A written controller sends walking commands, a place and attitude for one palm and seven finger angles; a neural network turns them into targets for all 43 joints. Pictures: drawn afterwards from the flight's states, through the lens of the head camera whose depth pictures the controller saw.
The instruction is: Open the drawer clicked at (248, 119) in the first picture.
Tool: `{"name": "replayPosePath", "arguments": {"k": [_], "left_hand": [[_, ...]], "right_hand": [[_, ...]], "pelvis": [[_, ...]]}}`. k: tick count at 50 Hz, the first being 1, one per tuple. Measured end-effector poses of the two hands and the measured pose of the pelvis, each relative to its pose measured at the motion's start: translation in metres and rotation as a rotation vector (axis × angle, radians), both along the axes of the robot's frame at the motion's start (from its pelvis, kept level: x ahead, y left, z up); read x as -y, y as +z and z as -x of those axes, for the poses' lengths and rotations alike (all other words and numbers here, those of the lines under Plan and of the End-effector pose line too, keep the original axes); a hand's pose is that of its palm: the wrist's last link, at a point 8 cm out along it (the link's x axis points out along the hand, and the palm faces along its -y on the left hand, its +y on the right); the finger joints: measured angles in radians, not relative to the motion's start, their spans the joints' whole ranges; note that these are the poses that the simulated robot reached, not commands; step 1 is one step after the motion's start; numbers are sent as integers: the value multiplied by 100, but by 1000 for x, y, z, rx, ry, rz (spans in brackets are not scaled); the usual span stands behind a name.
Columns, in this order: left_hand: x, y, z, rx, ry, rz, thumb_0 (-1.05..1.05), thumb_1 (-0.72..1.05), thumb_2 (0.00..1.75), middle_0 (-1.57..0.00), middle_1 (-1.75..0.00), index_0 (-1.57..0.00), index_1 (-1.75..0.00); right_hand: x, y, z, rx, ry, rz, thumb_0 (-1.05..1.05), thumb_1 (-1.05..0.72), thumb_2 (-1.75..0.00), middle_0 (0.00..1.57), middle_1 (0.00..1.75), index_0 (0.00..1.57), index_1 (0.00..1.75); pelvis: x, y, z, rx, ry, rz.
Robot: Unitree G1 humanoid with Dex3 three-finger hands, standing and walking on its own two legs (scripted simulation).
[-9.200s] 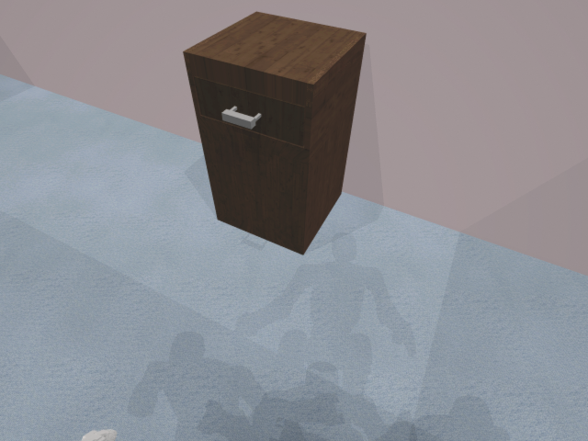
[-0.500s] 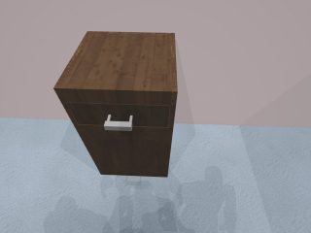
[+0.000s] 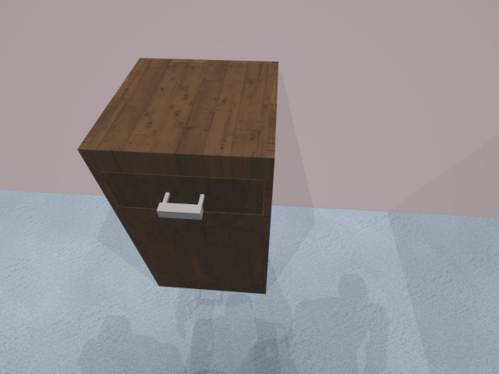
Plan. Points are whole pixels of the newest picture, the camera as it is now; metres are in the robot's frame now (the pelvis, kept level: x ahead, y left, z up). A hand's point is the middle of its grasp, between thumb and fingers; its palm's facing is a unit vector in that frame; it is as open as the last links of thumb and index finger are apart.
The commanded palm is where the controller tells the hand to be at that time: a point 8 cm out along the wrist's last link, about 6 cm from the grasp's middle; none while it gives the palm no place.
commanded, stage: come to a stop and stand still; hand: left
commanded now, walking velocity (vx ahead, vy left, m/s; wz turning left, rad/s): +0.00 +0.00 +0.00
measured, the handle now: (182, 203) +0.53 +0.21 -0.14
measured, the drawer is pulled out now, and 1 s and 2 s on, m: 0.00 0.00 0.00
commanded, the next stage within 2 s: look again from close up in 0.76 s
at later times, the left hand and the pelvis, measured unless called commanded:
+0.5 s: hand out of the picture +0.02 +0.19 -0.18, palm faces +0.03 -0.98 -0.20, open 7.4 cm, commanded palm none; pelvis +0.03 +0.02 +0.00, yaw -1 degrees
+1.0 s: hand out of the picture +0.01 +0.22 -0.18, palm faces -0.02 -0.98 -0.20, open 7.4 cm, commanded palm none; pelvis +0.01 +0.05 -0.01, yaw -1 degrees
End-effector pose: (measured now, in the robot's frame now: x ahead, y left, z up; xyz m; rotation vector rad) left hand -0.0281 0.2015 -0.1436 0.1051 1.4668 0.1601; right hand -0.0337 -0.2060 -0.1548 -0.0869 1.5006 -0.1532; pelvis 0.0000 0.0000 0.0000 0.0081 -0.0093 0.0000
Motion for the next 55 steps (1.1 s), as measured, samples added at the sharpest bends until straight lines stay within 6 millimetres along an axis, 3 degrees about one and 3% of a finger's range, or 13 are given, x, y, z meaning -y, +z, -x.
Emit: {"name": "replayPosePath", "arguments": {"k": [8,18,31,46,55], "left_hand": [[1,-3,-7,-7,9,16,0,91,90,-20,-30,-20,-30],[-23,-3,-30,23,-8,-17,0,91,90,-20,-30,-20,-30],[-49,1,-52,61,-36,-43,0,91,90,-20,-30,-20,-30],[-54,1,-41,58,-59,-42,0,91,90,-20,-30,-20,-30],[-79,-8,-42,99,-78,-41,1,91,90,-21,-30,-20,-30]], "right_hand": [[3,2,-33,52,20,31,1,-92,-90,20,30,20,30],[1,4,-54,87,24,51,1,-92,-90,20,30,20,30],[-15,6,-49,72,19,42,1,-92,-90,20,30,20,30],[-25,5,-38,58,16,29,1,-92,-89,20,30,20,30],[-35,2,-50,168,39,60,1,-91,-90,20,30,20,30]], "pelvis": [[-4,-1,-11,-3,-3,-2],[-13,-1,-22,-4,-10,-5],[-27,1,-25,-2,-16,-8],[-38,-1,-18,-22,-18,11],[-58,-10,-6,-3,-23,14]]}}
